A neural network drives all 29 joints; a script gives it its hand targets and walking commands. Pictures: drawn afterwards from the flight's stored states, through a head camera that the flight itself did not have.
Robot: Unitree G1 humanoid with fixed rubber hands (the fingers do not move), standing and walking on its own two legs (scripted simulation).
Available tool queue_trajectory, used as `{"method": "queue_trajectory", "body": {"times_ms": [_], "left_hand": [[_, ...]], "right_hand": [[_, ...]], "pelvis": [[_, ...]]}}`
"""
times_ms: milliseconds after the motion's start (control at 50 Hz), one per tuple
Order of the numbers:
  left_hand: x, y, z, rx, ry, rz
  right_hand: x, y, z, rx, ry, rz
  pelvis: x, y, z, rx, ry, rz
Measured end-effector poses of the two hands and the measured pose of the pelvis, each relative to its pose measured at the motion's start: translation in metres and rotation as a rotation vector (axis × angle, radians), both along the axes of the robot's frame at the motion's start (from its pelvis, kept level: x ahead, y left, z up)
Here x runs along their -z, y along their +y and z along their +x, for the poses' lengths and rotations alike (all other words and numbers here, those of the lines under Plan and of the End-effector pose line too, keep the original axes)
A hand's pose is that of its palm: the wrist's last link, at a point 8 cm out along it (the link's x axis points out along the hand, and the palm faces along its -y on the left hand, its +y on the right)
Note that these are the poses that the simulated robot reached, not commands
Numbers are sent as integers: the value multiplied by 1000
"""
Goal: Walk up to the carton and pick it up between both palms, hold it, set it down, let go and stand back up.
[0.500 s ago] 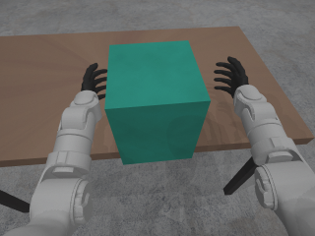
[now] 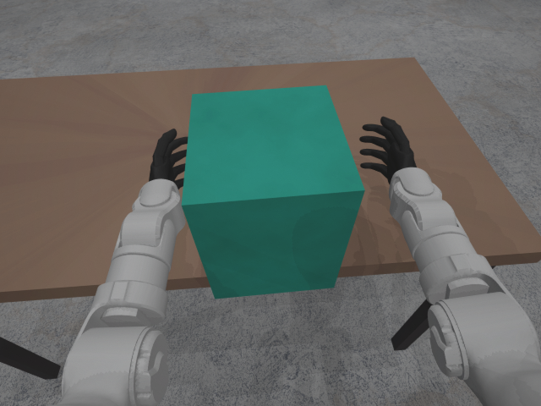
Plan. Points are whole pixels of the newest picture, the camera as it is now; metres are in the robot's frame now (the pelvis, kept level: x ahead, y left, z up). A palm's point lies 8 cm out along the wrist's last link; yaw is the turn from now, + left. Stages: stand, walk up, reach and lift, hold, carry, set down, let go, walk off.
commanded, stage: reach and lift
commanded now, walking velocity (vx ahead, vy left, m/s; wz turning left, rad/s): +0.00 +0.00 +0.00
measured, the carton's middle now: (267, 197) +0.43 +0.00 +0.07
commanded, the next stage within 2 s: none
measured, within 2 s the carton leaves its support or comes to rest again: leaves its support in 1.20 s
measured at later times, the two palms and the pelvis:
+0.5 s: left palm (174, 183) +0.42 +0.13 +0.12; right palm (372, 177) +0.43 -0.16 +0.10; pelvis -0.02 +0.00 +0.00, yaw +1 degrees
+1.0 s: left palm (176, 187) +0.41 +0.13 +0.12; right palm (378, 185) +0.41 -0.17 +0.11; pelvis +0.00 +0.00 +0.00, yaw +2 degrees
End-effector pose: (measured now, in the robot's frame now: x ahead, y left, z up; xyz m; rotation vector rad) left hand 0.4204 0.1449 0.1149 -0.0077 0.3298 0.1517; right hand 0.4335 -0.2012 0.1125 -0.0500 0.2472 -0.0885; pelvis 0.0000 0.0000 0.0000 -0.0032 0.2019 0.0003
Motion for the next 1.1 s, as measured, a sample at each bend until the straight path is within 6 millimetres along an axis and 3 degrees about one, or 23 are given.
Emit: {"method": "queue_trajectory", "body": {"times_ms": [240,420,820,1100], "left_hand": [[-3,-4,-4,-14,-26,19],[-5,-16,-3,-4,-47,32],[-4,-18,-14,33,-110,43],[-2,-19,-13,16,-86,41]], "right_hand": [[6,13,-8,-5,14,-2],[8,39,-6,-16,3,9],[6,36,-27,7,-48,23],[6,36,-22,-5,-25,7]], "pelvis": [[0,-1,-9,-5,1,-1],[1,0,-17,-20,24,-1],[0,-1,-3,-41,-12,3],[0,-1,2,-27,-8,3]]}}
